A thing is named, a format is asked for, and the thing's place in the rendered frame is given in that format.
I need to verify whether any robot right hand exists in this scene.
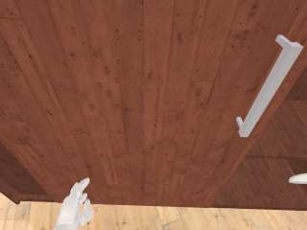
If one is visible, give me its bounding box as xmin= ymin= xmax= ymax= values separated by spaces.
xmin=289 ymin=173 xmax=307 ymax=184

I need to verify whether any robot left hand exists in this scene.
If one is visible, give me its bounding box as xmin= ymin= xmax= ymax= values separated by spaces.
xmin=57 ymin=178 xmax=94 ymax=230

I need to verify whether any handle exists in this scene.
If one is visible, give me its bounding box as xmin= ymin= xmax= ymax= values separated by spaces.
xmin=236 ymin=34 xmax=303 ymax=137

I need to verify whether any wardrobe door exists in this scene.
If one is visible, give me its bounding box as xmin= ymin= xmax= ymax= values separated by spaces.
xmin=0 ymin=140 xmax=49 ymax=196
xmin=0 ymin=0 xmax=307 ymax=208

